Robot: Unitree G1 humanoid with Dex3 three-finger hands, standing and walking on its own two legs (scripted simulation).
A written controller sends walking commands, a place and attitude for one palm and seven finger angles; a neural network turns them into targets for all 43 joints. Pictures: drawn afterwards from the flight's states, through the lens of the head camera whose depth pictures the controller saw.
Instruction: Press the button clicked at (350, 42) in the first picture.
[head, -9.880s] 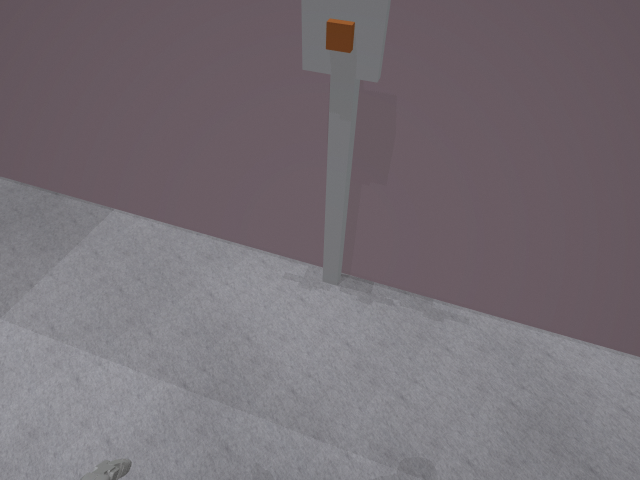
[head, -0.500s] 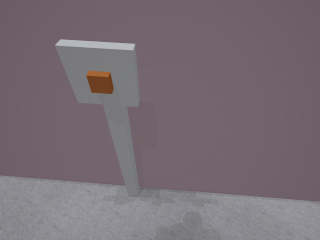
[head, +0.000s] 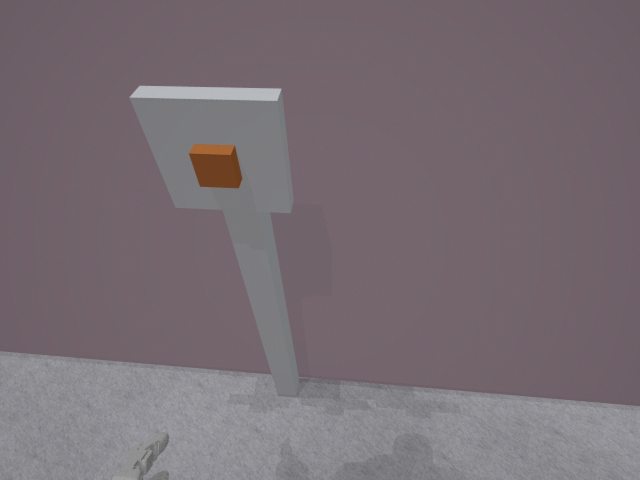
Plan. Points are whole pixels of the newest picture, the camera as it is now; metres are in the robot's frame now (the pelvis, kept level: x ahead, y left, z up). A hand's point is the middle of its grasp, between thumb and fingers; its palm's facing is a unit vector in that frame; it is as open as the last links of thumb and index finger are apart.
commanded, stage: raise the hand and make a fist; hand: left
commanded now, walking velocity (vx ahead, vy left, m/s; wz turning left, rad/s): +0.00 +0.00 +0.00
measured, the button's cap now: (217, 165) +0.46 +0.17 +0.17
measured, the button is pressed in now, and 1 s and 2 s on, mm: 0 0 0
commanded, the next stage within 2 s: aim a knuckle at the button in 1.86 s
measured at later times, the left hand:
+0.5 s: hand (168, 450) +0.15 +0.17 +0.04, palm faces +0.07 -1.00 -0.06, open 4.0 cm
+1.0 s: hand (155, 395) +0.19 +0.19 +0.08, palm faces -0.05 -0.99 -0.10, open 3.1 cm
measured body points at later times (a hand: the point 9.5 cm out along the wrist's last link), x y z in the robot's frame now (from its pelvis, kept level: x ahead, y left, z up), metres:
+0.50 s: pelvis -0.03 +0.00 -0.06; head +0.01 +0.01 +0.39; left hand +0.14 +0.23 +0.04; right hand +0.21 -0.19 -0.10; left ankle -0.04 +0.11 -0.74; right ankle +0.01 -0.10 -0.74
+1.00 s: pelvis -0.01 +0.01 -0.02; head -0.01 +0.01 +0.43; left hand +0.19 +0.24 +0.08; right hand +0.17 -0.23 -0.08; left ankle -0.05 +0.11 -0.74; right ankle +0.01 -0.10 -0.74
